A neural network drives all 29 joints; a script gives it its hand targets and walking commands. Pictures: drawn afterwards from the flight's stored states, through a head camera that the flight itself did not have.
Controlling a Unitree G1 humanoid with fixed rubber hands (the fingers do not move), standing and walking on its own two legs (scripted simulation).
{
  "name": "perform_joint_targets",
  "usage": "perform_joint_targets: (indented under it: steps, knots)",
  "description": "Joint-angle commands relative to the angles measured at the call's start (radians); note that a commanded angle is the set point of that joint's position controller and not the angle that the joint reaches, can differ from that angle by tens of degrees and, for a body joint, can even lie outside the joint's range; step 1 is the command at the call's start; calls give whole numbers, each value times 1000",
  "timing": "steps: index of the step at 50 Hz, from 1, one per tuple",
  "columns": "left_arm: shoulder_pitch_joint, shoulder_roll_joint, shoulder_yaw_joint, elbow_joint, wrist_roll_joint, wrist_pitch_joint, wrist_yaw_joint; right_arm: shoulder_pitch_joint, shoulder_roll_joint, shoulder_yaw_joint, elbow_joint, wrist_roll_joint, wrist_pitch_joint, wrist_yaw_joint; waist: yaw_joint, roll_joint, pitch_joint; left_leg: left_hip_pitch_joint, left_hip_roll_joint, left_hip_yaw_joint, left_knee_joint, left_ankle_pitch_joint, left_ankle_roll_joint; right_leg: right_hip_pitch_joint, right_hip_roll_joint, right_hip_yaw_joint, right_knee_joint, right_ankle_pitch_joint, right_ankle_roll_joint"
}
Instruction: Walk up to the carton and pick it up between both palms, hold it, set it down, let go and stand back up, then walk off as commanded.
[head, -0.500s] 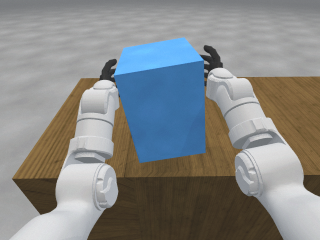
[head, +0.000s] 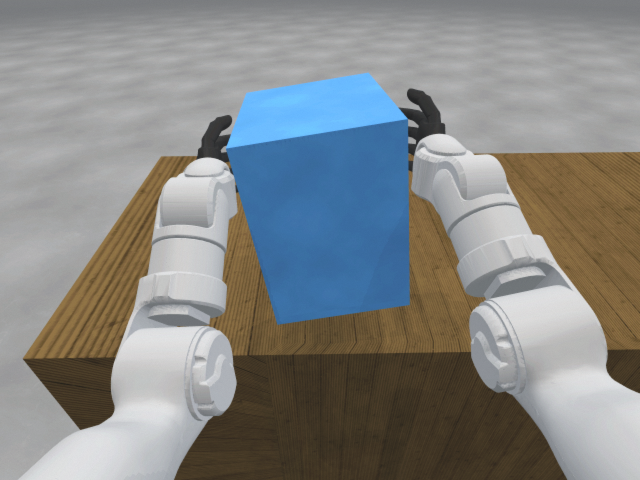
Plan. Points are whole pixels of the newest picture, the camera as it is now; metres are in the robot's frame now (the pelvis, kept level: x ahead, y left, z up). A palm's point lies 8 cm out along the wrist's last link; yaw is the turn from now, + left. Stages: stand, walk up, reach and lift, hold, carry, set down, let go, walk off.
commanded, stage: hold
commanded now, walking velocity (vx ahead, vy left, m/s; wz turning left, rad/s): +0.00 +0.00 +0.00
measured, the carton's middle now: (324, 194) +0.41 +0.00 +0.22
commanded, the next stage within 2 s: set down in 1.58 s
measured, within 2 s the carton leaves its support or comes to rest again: neither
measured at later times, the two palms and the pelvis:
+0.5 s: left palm (212, 173) +0.40 +0.13 +0.26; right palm (428, 150) +0.40 -0.12 +0.28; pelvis +0.00 +0.00 +0.00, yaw +0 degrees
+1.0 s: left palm (212, 173) +0.40 +0.13 +0.26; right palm (428, 150) +0.40 -0.12 +0.28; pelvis +0.00 +0.00 +0.00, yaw +0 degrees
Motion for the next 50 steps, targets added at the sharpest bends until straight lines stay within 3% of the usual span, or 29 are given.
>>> perform_joint_targets:
  steps: [1, 3, 4, 5, 7, 9, 10, 13, 19, 22, 23, 25, 26, 29, 30, 37, 38, 40, 42, 43, 44, 46, 47, 49, 50]
  knots:
    - [-1000, -738, -327, -236, -171, -105, -149, -906, 819, 276, -383, 286, 7, 108, -21, 45, -495, 325, -28, -116, -120, 86, -69, 223, 112, 31, -42, 6, -18]
    - [-1014, -747, -344, -273, -175, -110, -153, -903, 817, 268, -392, 289, -1, 110, -20, 56, -533, 329, -28, -116, -119, 82, -70, 239, 112, 34, -33, 25, -14]
    - [-993, -727, -308, -212, -147, -101, -155, -878, 803, 244, -338, 265, 11, 108, -31, 50, -457, 303, -27, -113, -135, 32, -66, 228, 111, 32, -44, -28, -18]
    - [-1006, -733, -316, -254, -158, -109, -156, -889, 826, 261, -364, 276, 2, 111, -16, 54, -492, 302, -28, -109, -135, 49, -62, 246, 111, 30, -34, -2, -16]
    - [-1013, -741, -321, -243, -159, -109, -154, -902, 814, 253, -357, 275, 3, 111, -21, 68, -494, 314, -25, -114, -132, 48, -68, 224, 115, 28, -31, -9, -22]
    - [-978, -738, -322, -247, -161, -106, -152, -894, 815, 266, -387, 281, -3, 112, -7, 44, -520, 315, -30, -111, -129, 87, -65, 251, 116, 29, -32, 27, -17]
    - [-979, -739, -326, -249, -161, -105, -153, -890, 810, 265, -387, 282, 0, 110, -20, 44, -519, 333, -26, -118, -123, 101, -68, 240, 120, 25, -31, 38, -18]
    - [-991, -735, -330, -291, -161, -106, -153, -866, 818, 282, -395, 292, 3, 106, -17, 71, -534, 342, -33, -109, -115, 136, -71, 264, 118, 28, -28, 62, -20]
    - [-999, -754, -354, -296, -172, -104, -152, -897, 816, 287, -422, 298, 6, 103, -23, 61, -541, 349, -30, -115, -105, 134, -76, 245, 119, 27, -29, 45, -17]
    - [-974, -734, -333, -258, -159, -98, -156, -864, 811, 275, -380, 287, 15, 103, -24, 55, -507, 336, -30, -111, -116, 113, -72, 245, 117, 28, -37, 32, -18]
    - [-956, -738, -321, -227, -152, -93, -160, -873, 791, 268, -379, 285, 12, 103, -21, 49, -473, 314, -28, -111, -126, 86, -69, 246, 117, 27, -38, 12, -17]
    - [-973, -732, -336, -288, -166, -99, -159, -888, 818, 287, -437, 308, 7, 102, -9, 58, -546, 339, -35, -107, -111, 136, -72, 260, 120, 26, -27, 58, -19]
    - [-961, -729, -316, -235, -154, -92, -157, -882, 794, 269, -381, 293, 19, 102, -17, 60, -491, 324, -31, -109, -118, 98, -70, 240, 117, 29, -35, 16, -20]
    - [-969, -736, -332, -261, -161, -93, -155, -905, 811, 293, -423, 301, 10, 104, -6, 54, -545, 345, -29, -112, -116, 121, -69, 249, 119, 28, -33, 40, -17]
    - [-982, -732, -316, -252, -154, -98, -153, -874, 802, 274, -371, 291, 19, 104, -12, 56, -500, 333, -26, -113, -120, 99, -71, 237, 118, 25, -37, 15, -19]
    - [-952, -748, -328, -275, -155, -92, -155, -887, 814, 293, -432, 306, 8, 104, -7, 53, -543, 343, -30, -112, -114, 140, -69, 264, 122, 24, -28, 56, -18]
    - [-950, -736, -312, -232, -146, -90, -155, -884, 791, 280, -383, 297, 17, 103, -12, 57, -493, 328, -29, -114, -125, 99, -68, 237, 123, 25, -36, 14, -20]
    - [-994, -742, -327, -260, -154, -99, -156, -895, 818, 277, -394, 294, 5, 107, 0, 60, -528, 321, -27, -109, -129, 76, -66, 244, 117, 25, -28, 13, -14]
    - [-985, -742, -340, -258, -160, -97, -155, -882, 801, 267, -378, 289, 13, 104, -24, 65, -513, 333, -23, -120, -121, 84, -73, 234, 118, 29, -31, 28, -20]
    - [-985, -751, -349, -271, -166, -99, -155, -914, 804, 275, -424, 297, 0, 105, -19, 65, -546, 341, -23, -117, -115, 98, -72, 243, 119, 27, -29, 33, -20]
    - [-980, -743, -339, -273, -163, -97, -154, -875, 804, 271, -382, 295, 12, 105, -27, 67, -519, 334, -23, -118, -120, 95, -72, 244, 117, 29, -30, 37, -20]
    - [-980, -747, -351, -282, -168, -98, -156, -899, 796, 273, -410, 307, 5, 105, -21, 83, -547, 349, -26, -122, -110, 118, -77, 248, 118, 29, -24, 55, -18]
    - [-959, -747, -335, -233, -158, -92, -156, -889, 780, 258, -382, 289, 11, 104, -30, 67, -493, 336, -25, -121, -122, 85, -74, 230, 120, 27, -38, 15, -20]
    - [-955, -743, -342, -282, -168, -97, -156, -885, 804, 289, -432, 303, 4, 103, -13, 52, -545, 346, -27, -118, -110, 134, -72, 252, 119, 27, -32, 69, -15]
    - [-960, -740, -331, -261, -164, -96, -155, -880, 794, 279, -405, 301, 15, 102, -22, 50, -519, 345, -28, -117, -117, 119, -72, 244, 122, 28, -39, 41, -20]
